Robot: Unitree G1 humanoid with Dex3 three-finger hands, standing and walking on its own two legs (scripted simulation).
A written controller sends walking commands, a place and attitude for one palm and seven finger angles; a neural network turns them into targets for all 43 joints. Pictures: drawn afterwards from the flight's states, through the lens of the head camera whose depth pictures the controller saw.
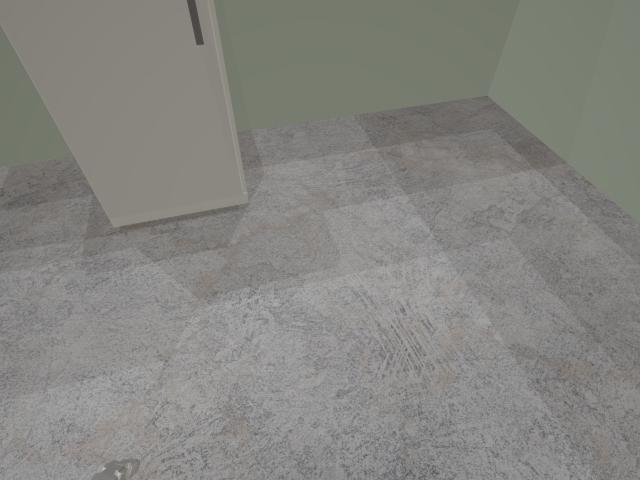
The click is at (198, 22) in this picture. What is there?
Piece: fridge door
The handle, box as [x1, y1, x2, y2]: [187, 0, 203, 44]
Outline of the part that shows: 187,0 196,43 203,44 194,0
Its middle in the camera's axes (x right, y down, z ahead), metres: -0.38 -0.73 +1.09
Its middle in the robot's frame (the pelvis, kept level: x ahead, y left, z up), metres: +1.30 +0.45 +0.17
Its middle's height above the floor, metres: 0.94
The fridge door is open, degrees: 0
